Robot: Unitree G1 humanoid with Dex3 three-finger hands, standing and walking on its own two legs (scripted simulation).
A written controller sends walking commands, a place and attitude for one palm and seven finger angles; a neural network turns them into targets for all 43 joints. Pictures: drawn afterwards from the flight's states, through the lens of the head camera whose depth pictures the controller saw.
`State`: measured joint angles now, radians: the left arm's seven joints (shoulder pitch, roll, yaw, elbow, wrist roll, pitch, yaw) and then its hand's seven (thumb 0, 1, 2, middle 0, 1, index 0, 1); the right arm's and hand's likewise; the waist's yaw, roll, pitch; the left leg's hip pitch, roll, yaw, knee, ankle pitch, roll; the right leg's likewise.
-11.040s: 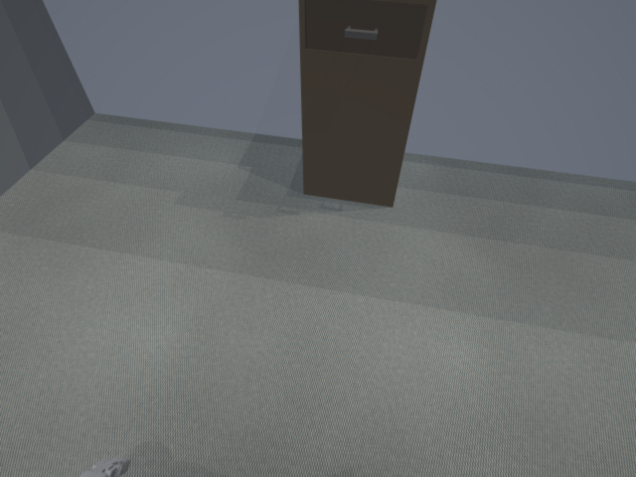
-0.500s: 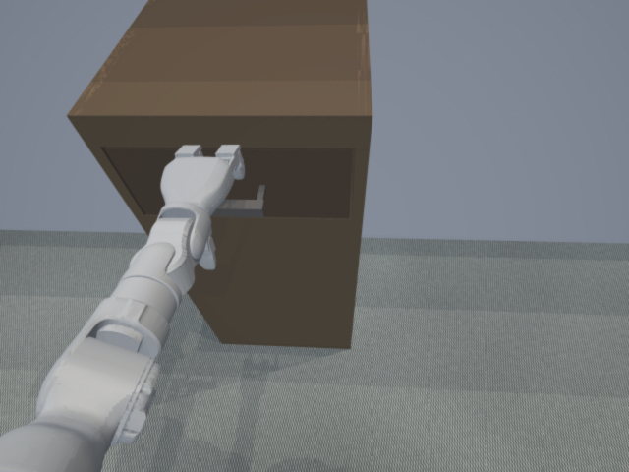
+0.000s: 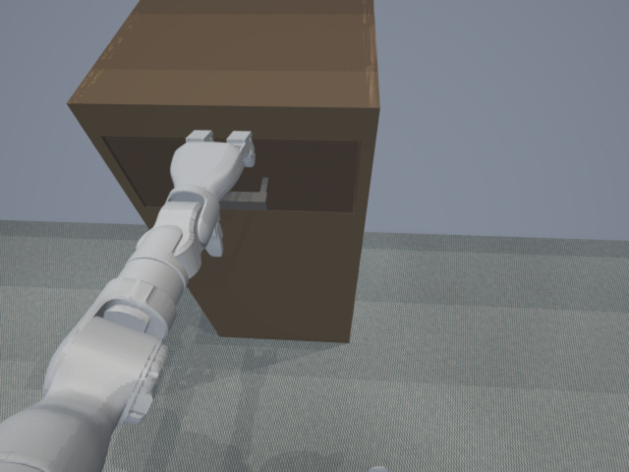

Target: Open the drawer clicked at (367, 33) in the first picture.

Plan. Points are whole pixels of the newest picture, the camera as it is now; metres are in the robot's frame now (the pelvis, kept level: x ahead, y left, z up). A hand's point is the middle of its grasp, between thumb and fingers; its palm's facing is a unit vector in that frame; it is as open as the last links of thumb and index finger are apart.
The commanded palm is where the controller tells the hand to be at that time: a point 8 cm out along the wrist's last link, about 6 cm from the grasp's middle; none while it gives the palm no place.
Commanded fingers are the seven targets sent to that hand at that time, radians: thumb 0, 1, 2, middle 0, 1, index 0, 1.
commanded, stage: move the hooked fingers above the handle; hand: left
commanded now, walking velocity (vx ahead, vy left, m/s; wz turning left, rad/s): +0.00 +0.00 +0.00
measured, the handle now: (236, 191) +0.53 +0.12 +0.01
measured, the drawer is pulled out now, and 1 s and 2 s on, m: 0.00 0.00 0.00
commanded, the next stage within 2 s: lower the fingers behind the handle in 1.86 s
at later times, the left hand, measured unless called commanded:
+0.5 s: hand (215, 202) +0.46 +0.13 +0.07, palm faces -0.02 -0.01 -1.00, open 13.8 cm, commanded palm +0.45 +0.13 +0.13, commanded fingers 0.00 -0.50 0.30 -0.30 -1.20 -0.30 -1.20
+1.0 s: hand (225, 197) +0.48 +0.12 +0.05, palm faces -0.06 -0.02 -1.00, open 13.7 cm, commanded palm +0.46 +0.13 +0.12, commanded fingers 0.00 -0.50 0.30 -0.30 -1.20 -0.30 -1.20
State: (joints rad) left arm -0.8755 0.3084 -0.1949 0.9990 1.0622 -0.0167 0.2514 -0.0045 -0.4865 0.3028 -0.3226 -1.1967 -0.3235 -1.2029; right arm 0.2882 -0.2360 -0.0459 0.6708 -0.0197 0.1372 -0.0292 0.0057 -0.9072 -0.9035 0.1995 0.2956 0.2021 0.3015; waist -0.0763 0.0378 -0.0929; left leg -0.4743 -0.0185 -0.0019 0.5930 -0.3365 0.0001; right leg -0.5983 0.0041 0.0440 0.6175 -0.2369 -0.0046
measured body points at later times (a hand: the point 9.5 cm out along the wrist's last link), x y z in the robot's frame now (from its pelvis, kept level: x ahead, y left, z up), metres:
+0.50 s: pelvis +0.00 +0.00 +0.00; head +0.05 -0.03 +0.45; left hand +0.45 +0.13 +0.12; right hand +0.09 -0.26 -0.13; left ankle -0.04 +0.12 -0.72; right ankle +0.03 -0.12 -0.72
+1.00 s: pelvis +0.00 +0.00 +0.00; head +0.07 -0.02 +0.44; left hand +0.48 +0.12 +0.11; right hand +0.04 -0.27 -0.14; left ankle -0.04 +0.12 -0.72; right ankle +0.03 -0.12 -0.72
